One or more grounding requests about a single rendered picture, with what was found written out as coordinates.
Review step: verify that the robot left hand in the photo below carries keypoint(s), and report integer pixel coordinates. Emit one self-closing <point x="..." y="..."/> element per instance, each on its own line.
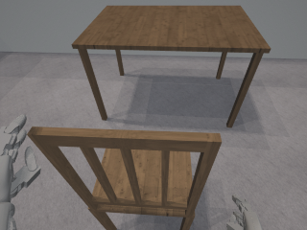
<point x="10" y="140"/>

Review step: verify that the table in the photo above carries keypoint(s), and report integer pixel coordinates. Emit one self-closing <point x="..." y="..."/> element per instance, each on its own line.
<point x="179" y="28"/>

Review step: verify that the chair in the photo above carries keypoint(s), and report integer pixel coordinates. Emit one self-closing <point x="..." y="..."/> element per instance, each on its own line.
<point x="143" y="172"/>

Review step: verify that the robot right hand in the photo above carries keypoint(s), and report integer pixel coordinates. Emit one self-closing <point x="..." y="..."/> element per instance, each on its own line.
<point x="248" y="220"/>

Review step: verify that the left robot forearm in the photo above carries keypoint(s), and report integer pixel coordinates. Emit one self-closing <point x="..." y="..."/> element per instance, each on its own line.
<point x="7" y="221"/>

